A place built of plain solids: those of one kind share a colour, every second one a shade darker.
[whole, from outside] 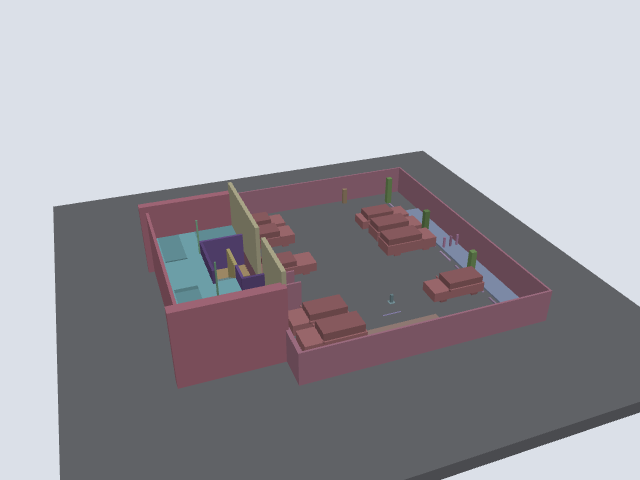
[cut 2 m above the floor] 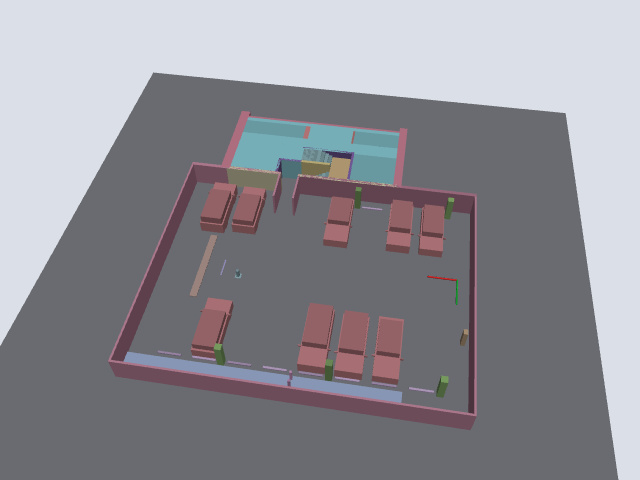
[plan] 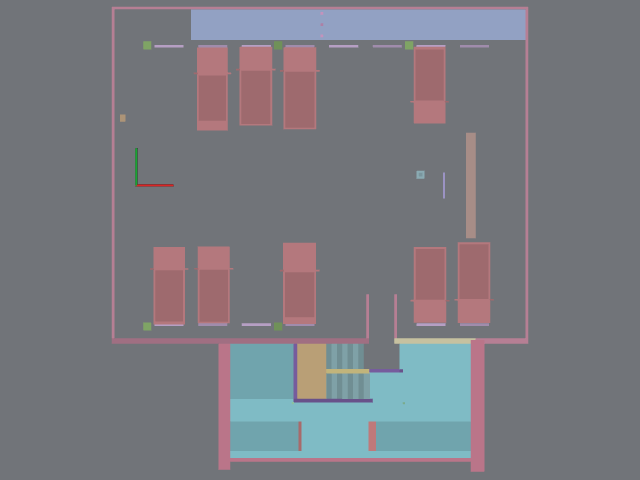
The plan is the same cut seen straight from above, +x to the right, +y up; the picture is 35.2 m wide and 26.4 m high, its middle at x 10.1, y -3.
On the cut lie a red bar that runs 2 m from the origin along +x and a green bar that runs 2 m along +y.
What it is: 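The pedestrian entrance of an underground car park of the 2000s; a paved forecourt at street level 2.96 m over the deck; an open stair well of 17 risers of 0.174 m and treads of 0.29 m, 1.39 m wide, a U of two flights side by side round a spine wall, with a half landing, along the facade; under a glazed canopy, a lobby into the deck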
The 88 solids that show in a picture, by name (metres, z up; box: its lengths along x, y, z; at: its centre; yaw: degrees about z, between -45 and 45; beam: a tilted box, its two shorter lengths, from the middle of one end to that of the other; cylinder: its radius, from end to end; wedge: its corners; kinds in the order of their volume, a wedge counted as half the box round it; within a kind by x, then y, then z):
{
 "paving_1": {"box": [3.69, 1.66, 3.01], "at": [7.0, -10.91, 1.45]},
 "paving_2": {"box": [3.69, 1.4, 3.01], "at": [7.0, -9.4, 1.45]},
 "paving_3": {"box": [3.76, 1.62, 3.01], "at": [7.04, -13.79, 1.45]},
 "paving_4": {"box": [3.71, 1.62, 3.01], "at": [10.92, -13.79, 1.45]},
 "paving_5": {"box": [13.24, 0.4, 3.01], "at": [11.78, -14.79, 1.45]},
 "paving_6": {"box": [13.24, 1.26, 3.01], "at": [11.78, -12.36, 1.45]},
 "paving_7": {"box": [5.6, 1.65, 3.01], "at": [15.6, -10.92, 1.45]},
 "paving_8": {"box": [5.22, 1.62, 3.01], "at": [15.79, -13.79, 1.45]},
 "paving_9": {"box": [3.92, 1.4, 3.01], "at": [16.44, -9.4, 1.45]},
 "car_1": {"box": [1.54, 2.83, 0.52], "at": [1.8, -6.07, 1.18]},
 "car_2": {"box": [1.74, 4.27, 0.74], "at": [1.8, -5.51, 0.55]},
 "car_3": {"box": [1.49, 2.49, 0.52], "at": [4.18, 4.8, 1.17]},
 "car_4": {"box": [1.69, 4.56, 0.73], "at": [4.18, 5.3, 0.55]},
 "car_5": {"box": [1.57, 2.86, 0.53], "at": [4.26, -6.07, 1.29]},
 "car_6": {"box": [1.77, 4.23, 0.84], "at": [4.26, -5.46, 0.6]},
 "car_7": {"box": [1.61, 2.94, 0.56], "at": [6.57, 4.85, 1.32]},
 "car_8": {"box": [1.81, 4.34, 0.86], "at": [6.57, 5.46, 0.61]},
 "car_9": {"box": [1.62, 2.47, 0.46], "at": [8.98, -6.01, 1.15]},
 "car_10": {"box": [1.82, 4.47, 0.74], "at": [8.98, -5.38, 0.55]},
 "car_11": {"box": [1.61, 3.08, 0.55], "at": [8.99, 4.72, 1.35]},
 "car_12": {"box": [1.81, 4.52, 0.9], "at": [8.99, 5.34, 0.63]},
 "car_13": {"box": [1.75, 4.23, 0.75], "at": [16.13, 5.51, 0.55]},
 "car_14": {"box": [1.55, 2.82, 0.52], "at": [16.13, 6.08, 1.19]},
 "car_15": {"box": [1.78, 4.18, 0.85], "at": [16.15, -5.46, 0.61]},
 "car_16": {"box": [1.58, 2.79, 0.52], "at": [16.15, -4.89, 1.29]},
 "car_17": {"box": [1.8, 4.45, 0.93], "at": [18.57, -5.34, 0.65]},
 "car_18": {"box": [1.6, 3.01, 0.6], "at": [18.57, -4.74, 1.41]},
 "boundary_1": {"box": [0.65, 7.14, 5.8], "at": [4.84, -12.07, 2.85]},
 "boundary_2": {"box": [13.68, 0.22, 5.3], "at": [11.78, -15.09, 2.6]},
 "boundary_3": {"box": [0.76, 7.25, 5.76], "at": [18.77, -12.13, 2.83]},
 "stair_step_1": {"box": [1.94, 1.41, 1.27], "at": [9.77, -9.4, 0.58]},
 "stair_step_2": {"box": [2.24, 1.41, 1.09], "at": [9.91, -9.4, 0.5]},
 "stair_step_3": {"box": [2.53, 1.41, 0.92], "at": [10.06, -9.4, 0.41]},
 "stair_step_4": {"box": [2.83, 1.41, 0.75], "at": [10.21, -9.4, 0.32]},
 "stair_step_5": {"box": [3.12, 1.41, 0.57], "at": [10.36, -9.4, 0.24]},
 "stair_step_6": {"box": [3.41, 1.41, 0.4], "at": [10.5, -9.4, 0.15]},
 "stair_step_7": {"box": [3.71, 1.41, 0.22], "at": [10.65, -9.4, 0.06]},
 "stair_step_8": {"box": [2.4, 1.41, 1.62], "at": [11.65, -11.04, 0.76]},
 "stair_step_9": {"box": [2.11, 1.41, 1.79], "at": [11.79, -11.04, 0.85]},
 "stair_step_10": {"box": [1.81, 1.41, 1.97], "at": [11.94, -11.04, 0.93]},
 "stair_step_11": {"box": [1.52, 1.41, 2.14], "at": [12.09, -11.04, 1.02]},
 "stair_step_12": {"box": [1.23, 1.41, 2.31], "at": [12.23, -11.04, 1.11]},
 "stair_step_13": {"box": [0.93, 1.41, 2.49], "at": [12.38, -11.04, 1.19]},
 "stair_step_14": {"box": [0.64, 1.41, 2.66], "at": [12.53, -11.04, 1.28]},
 "stair_step_15": {"box": [0.34, 1.41, 2.84], "at": [12.68, -11.04, 1.37]},
 "wall_1": {"box": [0.15, 18.39, 2.61], "at": [-1.27, 0.64, 1.25]},
 "wall_2": {"box": [14.14, 0.3, 2.61], "at": [5.72, -8.55, 1.25]},
 "wall_3": {"box": [22.9, 0.15, 2.61], "at": [10.1, 9.76, 1.25]},
 "wall_4": {"box": [0.15, 2.43, 2.58], "at": [12.72, -7.19, 1.24]},
 "wall_5": {"box": [0.15, 2.43, 2.58], "at": [14.26, -7.19, 1.24]},
 "wall_6": {"box": [7.37, 0.3, 2.61], "at": [17.87, -8.55, 1.25]},
 "wall_7": {"box": [0.15, 18.39, 2.61], "at": [21.48, 0.64, 1.25]},
 "facade_1": {"box": [7.88, 0.3, 6.67], "at": [8.85, -8.55, 3.29]},
 "facade_2": {"box": [4.46, 0.3, 6.67], "at": [16.41, -8.55, 3.29]},
 "rim_guard_1": {"box": [0.2, 3.23, 4.07], "at": [8.75, -10.32, 1.98]},
 "rim_guard_2": {"box": [4.35, 0.2, 4.07], "at": [10.82, -11.84, 1.98]},
 "rim_guard_3": {"box": [1.88, 0.2, 4.07], "at": [13.74, -10.2, 1.98]},
 "rim_guard_4": {"box": [0.2, 1.59, 4.07], "at": [14.57, -9.5, 1.98]},
 "stair_landing_1": {"box": [1.65, 3.05, 1.44], "at": [9.62, -10.22, 0.67]},
 "walkway_1": {"box": [18.4, 1.68, 0.18], "at": [12.2, 8.85, 0.04]},
 "column_1": {"box": [0.45, 0.45, 2.58], "at": [0.6, -7.75, 1.24]},
 "column_2": {"box": [0.45, 0.45, 2.58], "at": [0.6, 7.71, 1.24]},
 "column_3": {"box": [0.45, 0.45, 2.58], "at": [7.8, -7.75, 1.24]},
 "column_4": {"box": [0.45, 0.45, 2.58], "at": [7.8, 7.71, 1.24]},
 "column_5": {"box": [0.45, 0.45, 2.58], "at": [15.0, 7.71, 1.24]},
 "drain_bed_1": {"box": [0.17, 1.62, 2.5], "at": [8.99, -13.79, 1.2]},
 "drain_bed_2": {"box": [0.42, 1.62, 2.59], "at": [12.98, -13.79, 1.24]},
 "spine_1": {"box": [2.36, 0.25, 4.07], "at": [11.63, -10.22, 1.98]},
 "wheelstop_1": {"box": [1.6, 0.15, 0.15], "at": [1.8, -7.66, 0.03]},
 "wheelstop_2": {"box": [1.6, 0.15, 0.15], "at": [1.8, 7.66, 0.03]},
 "wheelstop_3": {"box": [1.6, 0.15, 0.15], "at": [4.2, -7.66, 0.03]},
 "wheelstop_4": {"box": [1.6, 0.15, 0.15], "at": [4.2, 7.66, 0.03]},
 "wheelstop_5": {"box": [1.6, 0.15, 0.15], "at": [6.6, -7.66, 0.03]},
 "wheelstop_6": {"box": [1.6, 0.15, 0.15], "at": [6.6, 7.66, 0.03]},
 "wheelstop_7": {"box": [1.6, 0.15, 0.15], "at": [9.0, -7.66, 0.03]},
 "wheelstop_8": {"box": [1.6, 0.15, 0.15], "at": [9.0, 7.66, 0.03]},
 "wheelstop_9": {"box": [1.6, 0.15, 0.15], "at": [11.4, 7.66, 0.03]},
 "wheelstop_10": {"box": [1.6, 0.15, 0.15], "at": [13.8, 7.66, 0.03]},
 "wheelstop_11": {"box": [1.6, 0.15, 0.15], "at": [16.2, -7.66, 0.03]},
 "wheelstop_12": {"box": [1.6, 0.15, 0.15], "at": [16.2, 7.66, 0.03]},
 "wheelstop_13": {"box": [1.6, 0.15, 0.15], "at": [18.6, -7.66, 0.03]},
 "wheelstop_14": {"box": [1.6, 0.15, 0.15], "at": [18.6, 7.66, 0.03]},
 "hump_1": {"box": [0.53, 5.81, 0.12], "at": [18.4, 0.0, 0.01]},
 "pay_station_1": {"box": [0.3, 0.4, 1.5], "at": [-0.75, 3.71, 0.7]},
 "canopy_post_1": {"box": [0.12, 0.12, 5.8], "at": [8.61, -11.97, 2.85]},
 "canopy_post_2": {"box": [0.12, 0.12, 5.8], "at": [14.71, -11.97, 2.85]},
 "traffic_cone_1": {"box": [0.45, 0.45, 0.08], "at": [15.63, 0.59, -0.01]},
 "cable_cover_1": {"box": [0.11, 1.44, 0.07], "at": [16.92, 0.0, -0.02]}
}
